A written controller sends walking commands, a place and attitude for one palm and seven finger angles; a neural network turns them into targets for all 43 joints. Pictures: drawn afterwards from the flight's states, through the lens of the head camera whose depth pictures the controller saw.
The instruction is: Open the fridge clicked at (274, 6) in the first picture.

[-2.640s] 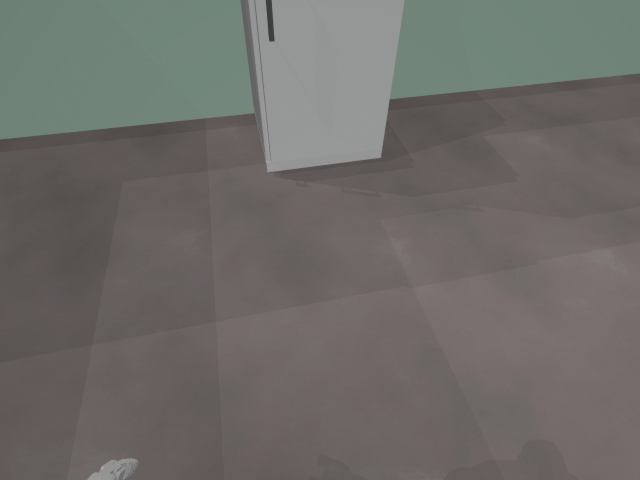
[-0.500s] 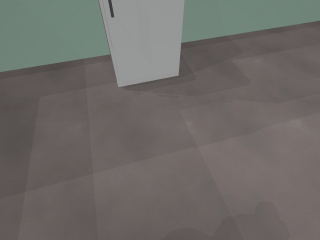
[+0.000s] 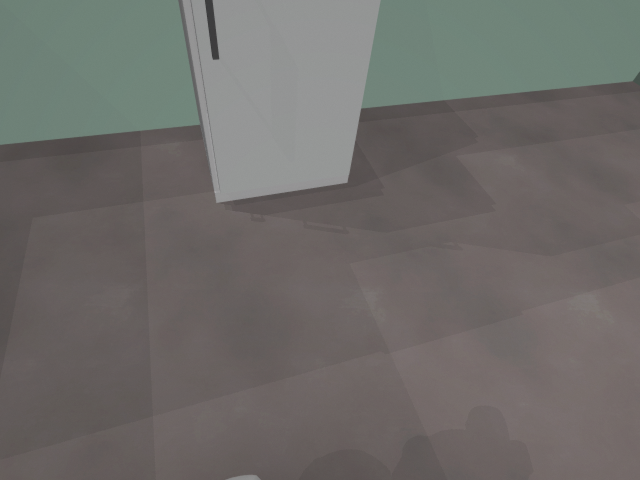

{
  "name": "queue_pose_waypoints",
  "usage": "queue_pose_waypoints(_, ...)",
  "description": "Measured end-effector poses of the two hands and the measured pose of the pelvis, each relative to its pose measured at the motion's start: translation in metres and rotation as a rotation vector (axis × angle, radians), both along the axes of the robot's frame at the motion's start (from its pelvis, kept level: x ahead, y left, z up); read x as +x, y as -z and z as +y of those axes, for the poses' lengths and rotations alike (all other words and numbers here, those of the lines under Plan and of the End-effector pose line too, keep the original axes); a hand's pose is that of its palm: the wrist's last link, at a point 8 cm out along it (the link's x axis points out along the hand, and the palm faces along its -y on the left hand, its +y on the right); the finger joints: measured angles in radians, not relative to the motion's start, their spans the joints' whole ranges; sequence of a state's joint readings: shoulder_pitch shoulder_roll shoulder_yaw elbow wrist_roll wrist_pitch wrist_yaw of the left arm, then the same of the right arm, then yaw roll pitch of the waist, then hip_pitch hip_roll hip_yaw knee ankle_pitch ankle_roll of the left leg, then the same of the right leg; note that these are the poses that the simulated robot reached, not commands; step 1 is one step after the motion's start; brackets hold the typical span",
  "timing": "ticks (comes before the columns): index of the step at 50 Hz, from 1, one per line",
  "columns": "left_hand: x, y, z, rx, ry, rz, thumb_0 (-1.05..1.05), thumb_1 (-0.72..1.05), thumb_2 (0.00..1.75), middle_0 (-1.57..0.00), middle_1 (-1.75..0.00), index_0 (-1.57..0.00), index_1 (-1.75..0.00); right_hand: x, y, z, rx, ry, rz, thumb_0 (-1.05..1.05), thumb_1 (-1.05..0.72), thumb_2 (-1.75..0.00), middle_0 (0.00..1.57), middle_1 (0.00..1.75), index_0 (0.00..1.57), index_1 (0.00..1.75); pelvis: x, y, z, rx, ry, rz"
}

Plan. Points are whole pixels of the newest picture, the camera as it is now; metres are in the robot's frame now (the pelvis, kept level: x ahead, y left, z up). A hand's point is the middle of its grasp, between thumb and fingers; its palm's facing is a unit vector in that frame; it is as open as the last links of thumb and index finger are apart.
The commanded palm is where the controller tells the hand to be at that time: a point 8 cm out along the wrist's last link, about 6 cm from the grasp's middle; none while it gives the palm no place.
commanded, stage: walk to a spot facing it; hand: left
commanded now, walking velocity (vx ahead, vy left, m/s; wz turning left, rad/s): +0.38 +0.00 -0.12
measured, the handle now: out of the picture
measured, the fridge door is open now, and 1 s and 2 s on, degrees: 0 0 0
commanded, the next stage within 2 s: turn to face it in 1.14 s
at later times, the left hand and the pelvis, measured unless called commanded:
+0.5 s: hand (271, 349) +0.34 +0.10 -0.16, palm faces -0.13 -0.97 -0.18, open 7.4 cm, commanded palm none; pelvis +0.20 -0.05 +0.00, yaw -4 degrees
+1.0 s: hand (251, 373) +0.31 +0.13 -0.19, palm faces +0.13 -0.99 -0.10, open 7.4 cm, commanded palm none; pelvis +0.41 -0.02 -0.01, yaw +2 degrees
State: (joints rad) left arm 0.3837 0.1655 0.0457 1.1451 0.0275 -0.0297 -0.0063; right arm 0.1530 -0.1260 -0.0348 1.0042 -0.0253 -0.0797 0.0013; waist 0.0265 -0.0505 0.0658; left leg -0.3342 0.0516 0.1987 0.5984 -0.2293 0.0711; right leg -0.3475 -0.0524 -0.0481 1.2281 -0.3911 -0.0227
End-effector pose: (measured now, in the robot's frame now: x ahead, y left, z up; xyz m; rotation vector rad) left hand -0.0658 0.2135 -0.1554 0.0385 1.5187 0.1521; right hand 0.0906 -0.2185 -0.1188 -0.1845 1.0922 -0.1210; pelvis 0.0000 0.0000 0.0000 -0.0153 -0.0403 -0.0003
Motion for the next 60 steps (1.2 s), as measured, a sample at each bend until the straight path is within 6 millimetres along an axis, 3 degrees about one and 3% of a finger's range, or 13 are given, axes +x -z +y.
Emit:
queue_pose_waypoints(5, 0.100, -0.016, 0.026, 0.046, 0.056, -0.155, 0.00, 0.91, 0.90, -0.20, -0.30, -0.19, -0.30, -0.020, -0.007, -0.012, -0.041, 0.091, 0.103, -0.03, -0.96, -0.90, 0.20, 0.30, 0.20, 0.30, 0.034, -0.013, 0.009, 0.010, 0.013, 0.009)
queue_pose_waypoints(11, 0.201, -0.032, 0.026, 0.059, 0.109, -0.275, 0.00, 0.91, 0.90, -0.19, -0.30, -0.19, -0.30, -0.050, -0.004, -0.008, -0.007, 0.160, 0.279, -0.01, -0.94, -0.90, 0.20, 0.30, 0.20, 0.30, 0.079, -0.019, 0.006, 0.023, 0.026, 0.017)
queue_pose_waypoints(18, 0.309, -0.036, -0.009, 0.048, 0.223, -0.321, 0.00, 0.91, 0.90, -0.19, -0.30, -0.19, -0.30, -0.065, 0.002, 0.004, 0.080, 0.262, 0.433, 0.00, -0.92, -0.90, 0.20, 0.30, 0.20, 0.30, 0.137, -0.016, -0.015, 0.034, 0.060, 0.025)
queue_pose_waypoints(24, 0.398, -0.028, -0.057, 0.047, 0.285, -0.408, 0.00, 0.91, 0.90, -0.20, -0.30, -0.19, -0.30, -0.048, 0.018, -0.004, 0.155, 0.306, 0.564, 0.00, -0.91, -0.90, 0.20, 0.30, 0.20, 0.30, 0.195, 0.003, -0.050, 0.033, 0.073, 0.031)
queue_pose_waypoints(28, 0.408, -0.029, -0.072, 0.043, 0.225, -0.413, 0.00, 0.91, 0.90, -0.20, -0.30, -0.20, -0.30, 0.010, 0.021, -0.030, 0.144, 0.269, 0.526, 0.01, -0.91, -0.90, 0.20, 0.30, 0.20, 0.30, 0.224, -0.002, -0.065, 0.024, 0.058, 0.011)
queue_pose_waypoints(32, 0.411, -0.040, -0.056, 0.107, 0.140, -0.398, -0.04, 0.96, 0.90, -0.20, -0.30, -0.20, -0.30, 0.100, 0.018, -0.061, 0.093, 0.205, 0.376, 0.01, -0.91, -0.90, 0.20, 0.30, 0.20, 0.30, 0.254, -0.011, -0.071, 0.011, 0.038, 0.012)
queue_pose_waypoints(37, 0.396, -0.036, -0.046, 0.115, 0.112, -0.273, -0.03, 0.95, 0.90, -0.20, -0.30, -0.20, -0.30, 0.217, 0.008, -0.082, 0.045, 0.138, 0.181, 0.00, -0.91, -0.90, 0.20, 0.30, 0.19, 0.30, 0.294, -0.016, -0.069, -0.003, 0.018, 0.017)
queue_pose_waypoints(42, 0.374, -0.022, -0.045, 0.067, 0.038, -0.136, -0.02, 0.93, 0.90, -0.20, -0.30, -0.20, -0.30, 0.320, -0.004, -0.078, 0.009, 0.036, 0.074, 0.00, -0.92, -0.90, 0.19, 0.29, 0.19, 0.30, 0.337, -0.013, -0.058, -0.021, -0.012, 0.018)
queue_pose_waypoints(48, 0.361, 0.000, -0.039, -0.006, -0.058, 0.038, 0.00, 0.91, 0.90, -0.20, -0.30, -0.20, -0.30, 0.428, -0.004, -0.043, -0.037, -0.087, -0.001, 0.00, -0.91, -0.90, 0.19, 0.29, 0.19, 0.30, 0.397, 0.005, -0.028, -0.030, -0.040, 0.014)
queue_pose_waypoints(50, 0.369, 0.005, -0.032, -0.024, -0.066, 0.082, 0.00, 0.91, 0.90, -0.20, -0.30, -0.20, -0.30, 0.449, -0.001, -0.031, -0.046, -0.094, -0.030, 0.00, -0.91, -0.90, 0.19, 0.30, 0.19, 0.30, 0.412, 0.010, -0.017, -0.025, -0.042, 0.006)
queue_pose_waypoints(52, 0.389, 0.003, -0.021, -0.023, -0.058, 0.082, 0.00, 0.91, 0.90, -0.20, -0.30, -0.20, -0.30, 0.455, -0.002, -0.021, -0.040, -0.078, -0.024, 0.00, -0.91, -0.90, 0.20, 0.30, 0.20, 0.30, 0.426, 0.006, -0.009, -0.020, -0.037, -0.005)
queue_pose_waypoints(55, 0.437, -0.005, -0.003, -0.003, -0.037, 0.016, 0.00, 0.91, 0.90, -0.20, -0.30, -0.20, -0.30, 0.450, -0.005, -0.008, -0.025, -0.041, 0.027, 0.00, -0.91, -0.90, 0.20, 0.30, 0.20, 0.30, 0.445, -0.004, -0.001, -0.012, -0.032, -0.010)
queue_pose_waypoints(60, 0.524, -0.017, 0.018, 0.038, 0.008, -0.118, 0.00, 0.91, 0.90, -0.20, -0.30, -0.19, -0.30, 0.436, -0.011, -0.013, -0.045, 0.048, 0.099, -0.02, -0.96, -0.90, 0.20, 0.30, 0.20, 0.30, 0.477, -0.016, 0.006, 0.003, -0.004, -0.009)
